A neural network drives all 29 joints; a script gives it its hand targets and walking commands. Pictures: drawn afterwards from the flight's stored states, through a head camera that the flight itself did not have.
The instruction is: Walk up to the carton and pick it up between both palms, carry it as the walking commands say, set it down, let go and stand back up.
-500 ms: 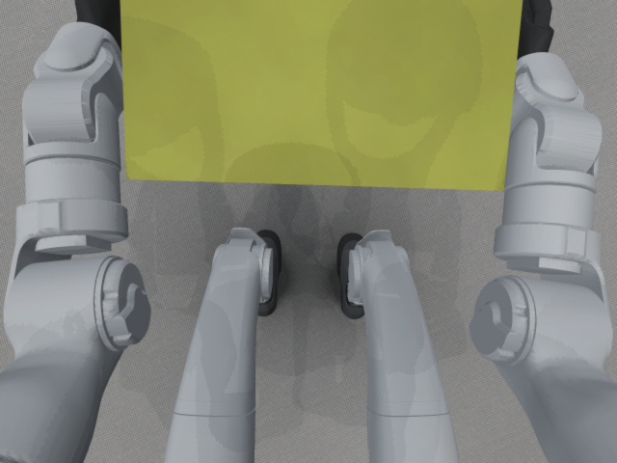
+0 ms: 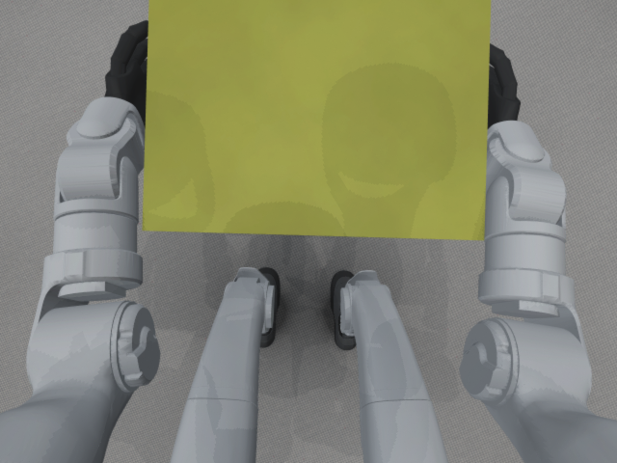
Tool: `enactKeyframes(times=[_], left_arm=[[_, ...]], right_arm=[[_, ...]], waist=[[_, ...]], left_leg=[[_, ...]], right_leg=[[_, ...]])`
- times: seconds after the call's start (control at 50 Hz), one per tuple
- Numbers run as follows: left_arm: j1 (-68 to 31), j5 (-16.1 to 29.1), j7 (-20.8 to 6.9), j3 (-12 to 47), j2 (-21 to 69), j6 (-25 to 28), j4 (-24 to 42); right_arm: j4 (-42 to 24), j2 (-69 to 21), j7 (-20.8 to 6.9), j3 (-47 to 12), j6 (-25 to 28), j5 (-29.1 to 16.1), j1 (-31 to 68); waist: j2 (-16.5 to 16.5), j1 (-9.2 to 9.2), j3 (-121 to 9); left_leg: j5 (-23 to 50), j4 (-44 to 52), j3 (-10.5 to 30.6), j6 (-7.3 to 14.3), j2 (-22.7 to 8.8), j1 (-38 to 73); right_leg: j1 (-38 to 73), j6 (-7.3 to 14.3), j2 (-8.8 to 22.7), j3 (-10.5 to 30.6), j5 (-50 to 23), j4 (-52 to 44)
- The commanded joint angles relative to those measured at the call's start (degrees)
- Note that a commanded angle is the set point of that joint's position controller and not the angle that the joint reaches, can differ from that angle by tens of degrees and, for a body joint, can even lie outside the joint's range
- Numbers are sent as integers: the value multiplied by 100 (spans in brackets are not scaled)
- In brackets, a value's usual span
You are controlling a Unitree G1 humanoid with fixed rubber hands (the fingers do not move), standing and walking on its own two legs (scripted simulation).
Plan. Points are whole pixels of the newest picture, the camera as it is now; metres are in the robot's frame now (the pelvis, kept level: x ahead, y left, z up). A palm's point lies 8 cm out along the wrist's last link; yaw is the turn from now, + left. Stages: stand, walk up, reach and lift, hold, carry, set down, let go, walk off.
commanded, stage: reach and lift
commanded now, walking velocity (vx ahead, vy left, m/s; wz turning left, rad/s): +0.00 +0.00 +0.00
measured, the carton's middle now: (313, 116) +0.49 +0.01 -0.11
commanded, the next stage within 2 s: none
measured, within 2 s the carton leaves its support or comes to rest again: neither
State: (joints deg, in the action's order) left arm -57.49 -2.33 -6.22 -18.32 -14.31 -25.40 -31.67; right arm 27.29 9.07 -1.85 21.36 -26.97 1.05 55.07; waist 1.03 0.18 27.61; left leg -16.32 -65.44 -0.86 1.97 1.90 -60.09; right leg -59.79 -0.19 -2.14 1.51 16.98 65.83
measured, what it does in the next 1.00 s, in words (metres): rises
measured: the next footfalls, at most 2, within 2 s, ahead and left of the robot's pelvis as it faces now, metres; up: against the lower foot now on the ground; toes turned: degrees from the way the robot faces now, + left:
none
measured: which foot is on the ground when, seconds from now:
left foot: down 0.00-1.00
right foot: down 0.00-1.00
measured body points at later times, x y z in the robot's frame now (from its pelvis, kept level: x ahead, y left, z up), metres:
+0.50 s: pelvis +0.11 +0.01 +0.08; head +0.20 +0.01 +0.52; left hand +0.49 +0.19 +0.06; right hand +0.46 -0.21 +0.06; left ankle +0.15 +0.10 -0.63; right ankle +0.15 -0.12 -0.63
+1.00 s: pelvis +0.13 -0.01 +0.11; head +0.15 +0.00 +0.56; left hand +0.45 +0.20 +0.11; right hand +0.44 -0.20 +0.12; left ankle +0.15 +0.10 -0.63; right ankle +0.15 -0.12 -0.63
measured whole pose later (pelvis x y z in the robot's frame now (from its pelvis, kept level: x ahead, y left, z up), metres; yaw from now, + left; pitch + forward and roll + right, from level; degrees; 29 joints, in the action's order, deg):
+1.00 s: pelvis +0.13 -0.01 +0.11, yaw +1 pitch +5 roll +0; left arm -18.4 -8.6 -11.7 -17.6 -3.9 -28.4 -26.0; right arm 23.0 -0.9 -7.0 17.9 -29.2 8.7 16.4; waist 1.2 -0.7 -3.7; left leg -10.2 -25.2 1.4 1.1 1.7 -20.0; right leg -19.4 1.1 -1.9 1.4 10.9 25.4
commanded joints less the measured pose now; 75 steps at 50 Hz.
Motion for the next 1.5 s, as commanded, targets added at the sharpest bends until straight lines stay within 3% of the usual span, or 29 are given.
enactKeyframes(times=[0.0, 0.14, 0.16, 0.18, 0.22, 0.3, 0.44, 0.48, 0.54, 0.6, 0.62, 0.68, 0.74, 0.8, 0.84, 0.9, 0.96, 1.04, 1.08, 1.1, 1.12, 1.14, 1.22, 1.26, 1.3, 1.36, 1.38, 1.44, 1.48], left_arm=[[-4326, 1081, -1526, 3518, 6085, 263, 1790], [-3216, 294, -1671, 2880, 6447, 118, 464], [-2913, 271, -1652, 2777, 6670, 89, 410], [-2870, 351, -1604, 2759, 6757, 151, 782], [-2341, 269, -1551, 2542, 6689, 182, 584], [-1376, -298, -1512, 1870, 6369, 69, -215], [-107, 142, -1310, 2656, 6627, 177, 539], [223, -23, -1244, 2443, 6362, 143, 415], [663, 209, -1170, 2963, 6444, 251, 1216], [640, 291, -1213, 3201, 6220, 384, 1379], [852, 238, -1194, 3203, 6143, 292, 1450], [684, 499, -1223, 3685, 6221, 363, 1965], [540, 295, -1290, 3377, 5880, 244, 1749], [1120, 282, -1369, 3658, 6019, 116, 1836], [1207, 152, -1447, 3282, 5933, -49, 1549], [906, -85, -1572, 3015, 5714, -259, 1341], [660, 144, -1598, 3388, 6190, -303, 1685], [549, 432, -1502, 3565, 6198, -450, 2249], [254, 413, -1513, 3452, 6272, -474, 1725], [578, 22, -1496, 3045, 5935, -627, 1417], [525, 197, -1487, 3235, 6060, -633, 1670], [101, 214, -1524, 3147, 5818, -641, 1698], [-148, 607, -1492, 3559, 6235, -651, 2265], [8, 365, -1446, 3452, 6265, -773, 2206], [135, 222, -1429, 3297, 6230, -899, 1756], [187, 328, -1386, 3279, 6415, -988, 1803], [283, 368, -1410, 3271, 6345, -1056, 1938], [427, 284, -1353, 3230, 6294, -1118, 1837], [324, 461, -1344, 3487, 6529, -1117, 2301]], right_arm=[[-975, -6165, -1604, -3510, 301, -711, 3955], [-24, -6253, -1926, -2827, 294, -198, 3314], [45, -6486, -1987, -2837, 245, -118, 2984], [-329, -6391, -2005, -2921, 312, -254, 2946], [-500, -6380, -2019, -2862, 355, -304, 2794], [732, -6118, -2009, -1863, 241, 455, 1405], [-143, -6244, -1766, -2470, 378, 256, 208], [8, -6011, -1837, -2437, 381, 277, 281], [-1099, -6316, -1661, -3286, 405, -133, 41], [-1434, -6315, -1530, -3694, 515, -137, -256], [-1442, -5966, -1464, -3543, 587, 11, -374], [-1835, -6294, -1388, -4115, 513, -313, -499], [-1000, -6229, -1334, -3641, 323, -50, -891], [-1402, -6318, -1276, -3923, 216, -166, -1191], [-1246, -6312, -1259, -3713, 86, -1, -1126], [-687, -6022, -1341, -3103, -166, 273, -1434], [-1080, -6517, -1401, -3415, -334, 30, -1302], [-2036, -6288, -1413, -3869, -355, -355, -311], [-1652, -6134, -1457, -3714, -477, -243, -8], [-1505, -6008, -1462, -3586, -529, -135, -150], [-1720, -5948, -1425, -3648, -600, -141, -257], [-1343, -6035, -1462, -3532, -776, -69, -285], [-1578, -6207, -1585, -3776, -823, -292, -406], [-1802, -6343, -1659, -3819, -769, -316, -73], [-1167, -6112, -1723, -3528, -841, -158, -126], [-1233, -5929, -1695, -3328, -988, -29, -452], [-1261, -6114, -1743, -3423, -1046, -184, -412], [-1175, -6063, -1761, -3355, -1083, -221, -395], [-1639, -6083, -1794, -3601, -1064, -333, -434]], waist=[[-248, -147, -11939], [-161, -153, -9016], [-264, -255, -8801], [-373, -27, -8789], [-136, -49, -8320], [-204, -183, -5615], [-437, -250, -6680], [-142, -170, -6041], [-104, 179, -7017], [440, -41, -7042], [-35, -18, -7130], [79, -92, -7405], [121, -48, -5990], [-253, -26, -6500], [-154, 33, -5771], [-339, -296, -4650], [-456, -133, -5124], [-369, -61, -5706], [-44, -109, -4918], [-65, 118, -4413], [186, -200, -4585], [190, -105, -3972], [131, -252, -5249], [-50, 6, -5309], [-365, -132, -4336], [-120, -288, -4256], [-110, -62, -4147], [-454, -110, -4041], [-204, -127, -4468]], left_leg=[[37, 1158, 322, 40, 395, 3683], [-646, 1604, 316, 52, 302, 3114], [-508, 1844, 680, 111, 169, 3557], [-110, 1691, 381, 97, 230, 3462], [571, 1787, 325, 83, 211, 3619], [428, 2354, 424, 75, 123, 2961], [2753, 2731, 659, -122, 96, 4809], [2532, 2867, 642, -65, 118, 4642], [3449, 3055, 504, -77, 240, 5068], [3340, 3174, 464, -51, 232, 5035], [3485, 3271, 508, -128, 284, 4997], [3835, 3424, 502, -67, 250, 5526], [2594, 3621, 401, -4, 255, 5008], [3439, 3677, 451, -50, 320, 5487], [2436, 3883, 490, -5, 270, 5321], [1424, 4227, 336, -16, 297, 4735], [1850, 4318, 416, -18, 276, 5468], [1908, 4467, 419, -61, 225, 6080], [1207, 4541, 490, -33, 253, 5762], [686, 4684, 371, -26, 261, 5261], [655, 4731, 463, -4, 191, 5605], [196, 4829, 419, -5, 170, 5507], [963, 4926, 584, 12, 128, 6399], [1087, 4891, 520, -36, 206, 6293], [436, 4981, 535, -77, 197, 5973], [815, 5022, 641, -63, 90, 6415], [701, 5123, 558, -98, 143, 6044], [587, 5185, 461, -127, 158, 5988], [1124, 5093, 539, -118, 137, 6348]], right_leg=[[2427, 93, -457, -101, -100, -1128], [1752, 171, -339, -21, 593, -1661], [1680, 191, -353, -10, 325, -1597], [2178, 227, -379, -36, 161, -1670], [1860, 172, -430, -89, -152, -1821], [1311, 221, -256, -33, -56, -2372], [2700, 122, -303, 94, -1828, -2833], [2312, 99, -350, 89, -1486, -2924], [3581, 3, -306, 235, -2728, -3157], [4026, -54, -266, 348, -3253, -3281], [4405, -2, -230, 337, -3281, -3371], [4587, -50, -216, 366, -3768, -3448], [4273, -14, -126, 354, -2734, -3715], [4804, -85, -163, 374, -3609, -3845], [4891, -17, -91, 401, -2643, -3997], [4800, 46, -86, 338, -1683, -4376], [5108, 68, -88, 341, -2039, -4497], [5354, 78, -94, 275, -1857, -4564], [4925, 70, -170, 230, -1050, -4703], [5086, 95, -53, 322, -678, -4761], [5181, 93, -102, 327, -568, -4798], [4850, 104, -66, 315, -82, -4903], [5326, 123, -148, 243, -873, -4861], [5546, 103, -134, 240, -990, -4909], [5151, 202, -120, 190, -424, -4979], [5102, 210, -150, 187, -599, -5112], [5414, 234, -230, 166, -539, -5154], [5528, 221, -155, 233, -703, -5092], [5528, 200, -195, 204, -1007, -5069]])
